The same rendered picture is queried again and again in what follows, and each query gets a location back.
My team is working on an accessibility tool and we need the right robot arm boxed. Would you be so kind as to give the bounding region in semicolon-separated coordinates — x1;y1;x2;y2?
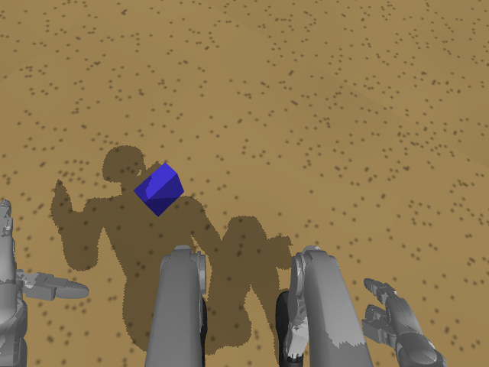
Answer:
395;333;447;367

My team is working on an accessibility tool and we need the carton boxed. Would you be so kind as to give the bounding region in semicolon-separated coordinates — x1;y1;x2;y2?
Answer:
133;162;184;216

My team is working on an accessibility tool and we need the right robot hand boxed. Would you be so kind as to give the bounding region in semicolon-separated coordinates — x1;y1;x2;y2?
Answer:
361;278;423;352

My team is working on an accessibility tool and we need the right robot foot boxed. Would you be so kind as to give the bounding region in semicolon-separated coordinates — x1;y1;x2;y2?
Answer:
276;291;303;367

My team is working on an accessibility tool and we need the left robot hand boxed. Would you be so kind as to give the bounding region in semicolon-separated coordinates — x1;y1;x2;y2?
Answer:
0;200;89;301

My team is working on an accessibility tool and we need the left robot arm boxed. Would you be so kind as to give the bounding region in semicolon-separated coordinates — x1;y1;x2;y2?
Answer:
0;284;28;367

